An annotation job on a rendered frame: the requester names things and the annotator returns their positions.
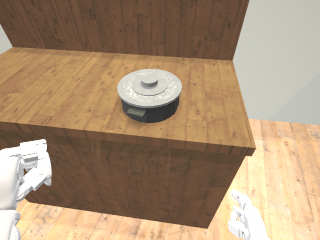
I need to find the knob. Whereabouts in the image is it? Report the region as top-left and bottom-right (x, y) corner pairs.
(141, 74), (158, 87)

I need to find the left robot hand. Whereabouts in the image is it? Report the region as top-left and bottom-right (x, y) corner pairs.
(0, 139), (52, 211)

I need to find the robot left forearm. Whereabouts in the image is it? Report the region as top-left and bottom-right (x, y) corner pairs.
(0, 210), (21, 240)

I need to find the right robot hand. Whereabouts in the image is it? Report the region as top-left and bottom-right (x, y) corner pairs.
(228, 189), (268, 240)

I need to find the table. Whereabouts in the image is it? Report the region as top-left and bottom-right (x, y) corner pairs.
(0, 0), (256, 229)

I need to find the lid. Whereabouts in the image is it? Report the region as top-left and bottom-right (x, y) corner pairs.
(117, 69), (182, 108)

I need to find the pot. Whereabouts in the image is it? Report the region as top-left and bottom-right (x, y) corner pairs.
(121, 96), (180, 123)

